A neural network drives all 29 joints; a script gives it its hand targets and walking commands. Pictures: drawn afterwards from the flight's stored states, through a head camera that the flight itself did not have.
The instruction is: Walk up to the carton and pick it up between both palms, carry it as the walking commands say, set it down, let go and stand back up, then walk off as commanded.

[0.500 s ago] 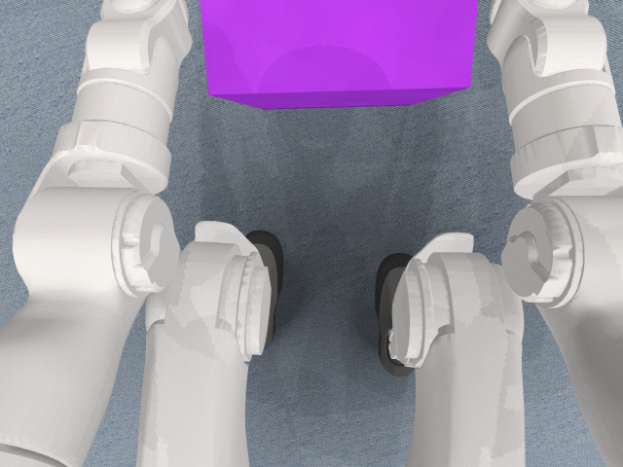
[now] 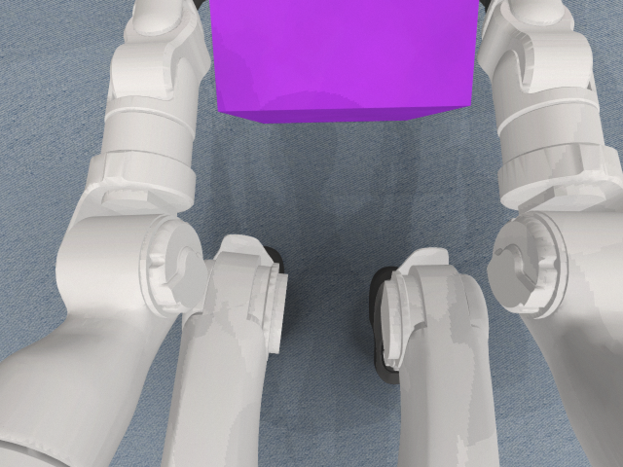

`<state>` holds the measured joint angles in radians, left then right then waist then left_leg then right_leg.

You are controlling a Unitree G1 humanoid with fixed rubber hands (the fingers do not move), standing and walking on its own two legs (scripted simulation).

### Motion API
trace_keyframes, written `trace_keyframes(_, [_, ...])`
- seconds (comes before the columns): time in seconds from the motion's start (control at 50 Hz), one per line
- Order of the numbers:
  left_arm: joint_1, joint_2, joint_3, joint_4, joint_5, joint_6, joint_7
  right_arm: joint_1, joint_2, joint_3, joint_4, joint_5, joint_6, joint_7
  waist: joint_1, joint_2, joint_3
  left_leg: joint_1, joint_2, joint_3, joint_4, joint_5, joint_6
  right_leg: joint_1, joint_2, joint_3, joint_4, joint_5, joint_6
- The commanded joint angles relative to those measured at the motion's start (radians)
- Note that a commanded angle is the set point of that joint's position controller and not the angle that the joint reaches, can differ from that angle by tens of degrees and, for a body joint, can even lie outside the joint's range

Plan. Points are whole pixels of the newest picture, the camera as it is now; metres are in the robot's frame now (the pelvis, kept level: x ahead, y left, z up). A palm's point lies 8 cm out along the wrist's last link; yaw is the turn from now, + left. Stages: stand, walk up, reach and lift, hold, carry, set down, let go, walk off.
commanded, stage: reach and lift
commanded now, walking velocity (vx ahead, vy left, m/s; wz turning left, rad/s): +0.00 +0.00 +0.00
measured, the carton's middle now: (337, 21) +0.56 +0.02 -0.20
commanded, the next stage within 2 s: none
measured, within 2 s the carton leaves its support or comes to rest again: neither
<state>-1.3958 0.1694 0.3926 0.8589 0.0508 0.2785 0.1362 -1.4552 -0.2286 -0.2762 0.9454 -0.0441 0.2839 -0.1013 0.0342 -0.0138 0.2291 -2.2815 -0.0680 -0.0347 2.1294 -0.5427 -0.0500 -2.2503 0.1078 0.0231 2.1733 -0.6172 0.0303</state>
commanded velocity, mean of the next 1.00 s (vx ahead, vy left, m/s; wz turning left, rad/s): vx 0.00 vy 0.00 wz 0.00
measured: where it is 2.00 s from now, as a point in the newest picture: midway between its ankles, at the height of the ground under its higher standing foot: (323, 332)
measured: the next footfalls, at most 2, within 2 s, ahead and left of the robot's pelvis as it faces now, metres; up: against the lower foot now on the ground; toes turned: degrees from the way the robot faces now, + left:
none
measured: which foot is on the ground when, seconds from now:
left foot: down 0.00-1.00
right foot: down 0.00-1.00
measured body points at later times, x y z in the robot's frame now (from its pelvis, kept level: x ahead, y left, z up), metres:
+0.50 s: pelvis +0.01 +0.00 +0.04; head +0.35 +0.00 +0.34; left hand +0.55 +0.17 -0.08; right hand +0.57 -0.13 -0.08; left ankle +0.12 +0.13 -0.35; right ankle +0.10 -0.12 -0.35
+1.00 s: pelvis +0.00 +0.00 +0.10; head +0.31 +0.00 +0.42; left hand +0.53 +0.17 +0.00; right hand +0.55 -0.13 +0.00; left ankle +0.12 +0.13 -0.35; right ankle +0.10 -0.12 -0.35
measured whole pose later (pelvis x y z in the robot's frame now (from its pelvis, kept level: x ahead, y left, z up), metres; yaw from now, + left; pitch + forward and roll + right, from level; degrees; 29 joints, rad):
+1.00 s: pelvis +0.00 +0.00 +0.10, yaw +0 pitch +45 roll +1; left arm -1.16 0.02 0.52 0.65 0.19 0.38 0.08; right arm -1.21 -0.08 -0.40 0.75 -0.18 0.38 -0.05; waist 0.04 -0.01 -0.05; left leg -2.09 -0.10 -0.07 1.79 -0.49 -0.06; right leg -2.07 0.13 0.06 1.83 -0.55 0.04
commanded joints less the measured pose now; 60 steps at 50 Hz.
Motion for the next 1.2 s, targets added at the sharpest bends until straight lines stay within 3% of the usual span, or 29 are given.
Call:
trace_keyframes(0.0, [-0.683,-0.947,-0.393,-0.131,-0.099,0.000,-0.291,-0.609,0.992,0.319,-0.143,0.099,-0.019,0.283,0.022,-0.002,-1.308,0.735,-0.063,0.131,-0.148,0.325,0.031,0.535,0.041,-0.103,-0.213,0.300,-0.023])
trace_keyframes(0.2, [-0.643,-1.005,-0.435,-0.194,-0.102,0.022,-0.295,-0.579,1.026,0.346,-0.208,0.087,-0.001,0.290,0.004,0.009,-1.408,0.785,-0.077,0.127,-0.192,0.413,0.020,0.592,0.052,-0.103,-0.251,0.391,-0.026])
trace_keyframes(0.38, [-0.589,-1.044,-0.484,-0.254,-0.113,0.038,-0.293,-0.535,1.092,0.412,-0.282,0.104,0.019,0.280,0.022,-0.023,-1.551,0.831,-0.083,0.131,-0.241,0.493,0.018,0.712,0.065,-0.094,-0.296,0.492,-0.016])
trace_keyframes(0.72, [-0.511,-1.083,-0.389,-0.174,-0.026,0.068,-0.323,-0.461,1.127,0.324,-0.218,0.021,0.044,0.286,0.024,-0.035,-1.427,0.800,-0.088,0.130,-0.388,0.356,0.016,0.719,0.067,-0.083,-0.451,0.371,-0.009])
trace_keyframes(1.18, [-0.413,-1.177,-0.416,-0.186,-0.011,0.098,-0.332,-0.366,1.207,0.327,-0.228,0.006,0.069,0.311,0.018,-0.015,-1.469,0.949,-0.099,0.123,-0.541,0.355,0.004,0.820,0.076,-0.088,-0.598,0.356,-0.007])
